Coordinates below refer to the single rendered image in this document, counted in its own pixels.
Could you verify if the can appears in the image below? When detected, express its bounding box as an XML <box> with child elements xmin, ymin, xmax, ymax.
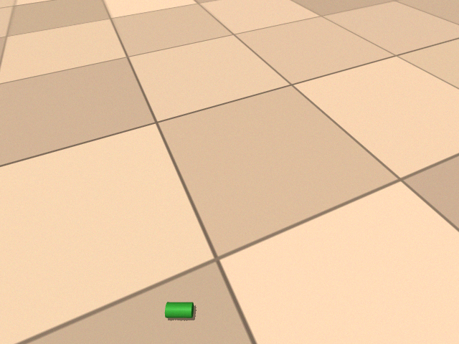
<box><xmin>165</xmin><ymin>302</ymin><xmax>194</xmax><ymax>318</ymax></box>

